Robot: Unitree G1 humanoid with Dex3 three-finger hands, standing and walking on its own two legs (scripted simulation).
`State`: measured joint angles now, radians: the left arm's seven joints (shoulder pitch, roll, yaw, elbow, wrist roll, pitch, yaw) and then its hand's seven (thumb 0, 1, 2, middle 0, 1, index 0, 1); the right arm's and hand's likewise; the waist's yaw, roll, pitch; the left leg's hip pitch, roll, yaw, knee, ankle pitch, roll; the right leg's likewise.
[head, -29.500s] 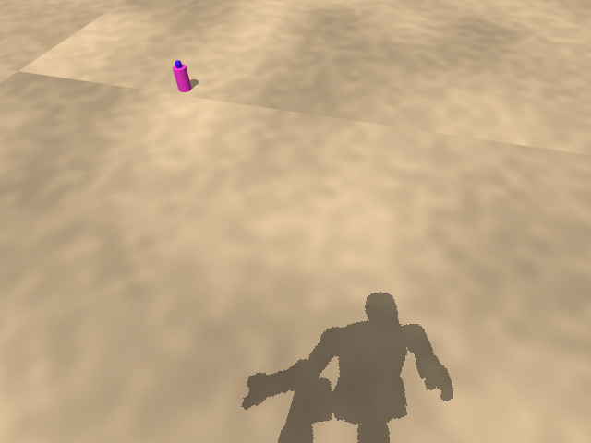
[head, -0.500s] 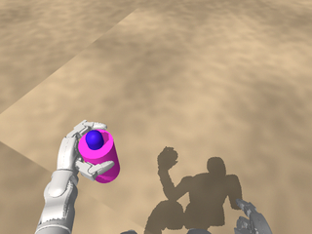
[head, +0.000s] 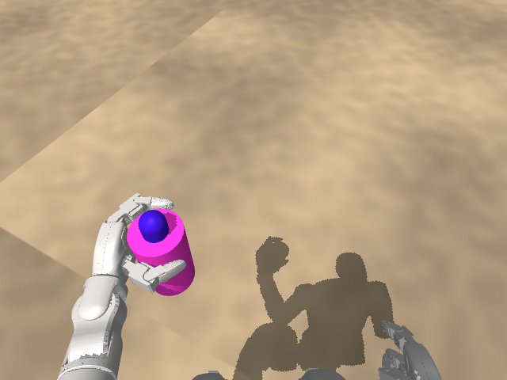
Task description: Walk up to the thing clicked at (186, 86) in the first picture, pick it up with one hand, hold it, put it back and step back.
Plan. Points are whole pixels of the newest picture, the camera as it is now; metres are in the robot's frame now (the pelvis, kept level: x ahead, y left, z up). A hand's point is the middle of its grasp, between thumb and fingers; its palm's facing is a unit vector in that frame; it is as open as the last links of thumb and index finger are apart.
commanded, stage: hold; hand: left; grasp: from the side
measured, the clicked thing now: (162, 249) +0.31 +0.15 +0.01
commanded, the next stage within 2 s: crouch in 0.94 s
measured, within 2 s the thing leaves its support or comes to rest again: neither
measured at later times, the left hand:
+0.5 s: hand (157, 246) +0.31 +0.16 +0.04, palm faces -0.06 -1.00 -0.02, open 11.0 cm
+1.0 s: hand (154, 245) +0.31 +0.16 +0.04, palm faces -0.02 -1.00 -0.01, open 11.0 cm
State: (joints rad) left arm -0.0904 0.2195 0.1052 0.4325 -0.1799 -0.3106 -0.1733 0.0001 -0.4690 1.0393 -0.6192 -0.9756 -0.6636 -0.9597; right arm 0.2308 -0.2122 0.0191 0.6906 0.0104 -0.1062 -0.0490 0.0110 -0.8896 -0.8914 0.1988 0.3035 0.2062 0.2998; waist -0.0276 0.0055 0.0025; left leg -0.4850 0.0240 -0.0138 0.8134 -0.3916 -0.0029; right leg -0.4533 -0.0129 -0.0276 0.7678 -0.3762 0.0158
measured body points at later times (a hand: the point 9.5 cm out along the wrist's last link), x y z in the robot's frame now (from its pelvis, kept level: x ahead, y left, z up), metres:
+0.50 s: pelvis +0.00 +0.00 +0.00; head +0.03 +0.01 +0.45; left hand +0.30 +0.21 +0.04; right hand +0.13 -0.24 -0.10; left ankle +0.02 +0.12 -0.71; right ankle +0.01 -0.13 -0.71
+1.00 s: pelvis +0.00 +0.00 +0.00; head +0.03 +0.01 +0.45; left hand +0.30 +0.22 +0.04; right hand +0.13 -0.24 -0.10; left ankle +0.02 +0.12 -0.71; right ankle +0.01 -0.13 -0.71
